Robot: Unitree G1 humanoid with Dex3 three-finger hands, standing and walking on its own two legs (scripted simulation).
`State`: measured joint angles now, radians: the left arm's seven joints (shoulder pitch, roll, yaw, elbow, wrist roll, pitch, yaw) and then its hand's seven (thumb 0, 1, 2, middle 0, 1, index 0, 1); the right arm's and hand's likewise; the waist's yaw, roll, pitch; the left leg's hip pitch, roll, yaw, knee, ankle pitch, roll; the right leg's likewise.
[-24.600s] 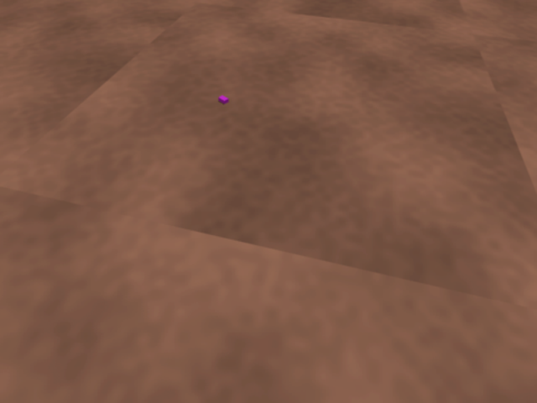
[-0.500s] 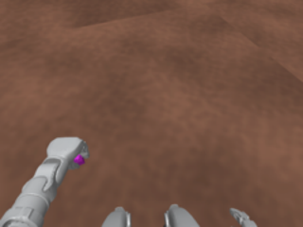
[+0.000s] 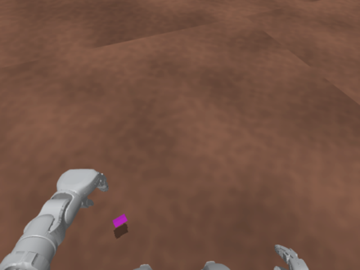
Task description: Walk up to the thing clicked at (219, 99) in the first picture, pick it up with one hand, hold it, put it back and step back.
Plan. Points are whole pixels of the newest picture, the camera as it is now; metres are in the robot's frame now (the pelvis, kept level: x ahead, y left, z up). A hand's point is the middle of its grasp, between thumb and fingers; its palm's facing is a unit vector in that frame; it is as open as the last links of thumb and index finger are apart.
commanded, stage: go down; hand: left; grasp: from above
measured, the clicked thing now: (120, 220) +0.41 +0.27 -0.66
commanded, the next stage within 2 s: none
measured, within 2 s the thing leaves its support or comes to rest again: rests again in 0.32 s
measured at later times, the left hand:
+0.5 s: hand (90, 201) +0.34 +0.25 -0.18, palm faces -0.42 +0.05 -0.90, open 11.0 cm
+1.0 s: hand (91, 204) +0.35 +0.26 -0.22, palm faces -0.42 +0.05 -0.90, open 12.8 cm
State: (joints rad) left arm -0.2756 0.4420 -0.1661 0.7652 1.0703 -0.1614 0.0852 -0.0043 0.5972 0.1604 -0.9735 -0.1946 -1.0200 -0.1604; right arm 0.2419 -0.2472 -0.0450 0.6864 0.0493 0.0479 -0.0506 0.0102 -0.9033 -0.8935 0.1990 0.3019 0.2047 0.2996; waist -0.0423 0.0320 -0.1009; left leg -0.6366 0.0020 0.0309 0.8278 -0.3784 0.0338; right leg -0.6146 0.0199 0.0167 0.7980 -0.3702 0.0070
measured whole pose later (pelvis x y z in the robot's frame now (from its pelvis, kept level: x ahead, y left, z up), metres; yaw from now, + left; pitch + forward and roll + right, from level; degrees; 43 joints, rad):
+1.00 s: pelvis -0.04 +0.01 -0.12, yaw -1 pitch +27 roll -5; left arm -0.51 0.54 -0.06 0.95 1.18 -0.20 0.23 0.00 -0.27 0.79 -0.35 -0.67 -0.32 -0.70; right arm 0.23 -0.24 -0.05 0.71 0.00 0.05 0.00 0.01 -0.91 -0.90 0.20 0.30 0.21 0.30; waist -0.10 0.03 -0.18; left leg -1.36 0.01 -0.01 1.46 -0.57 0.05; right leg -1.31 0.03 -0.04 1.40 -0.56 0.02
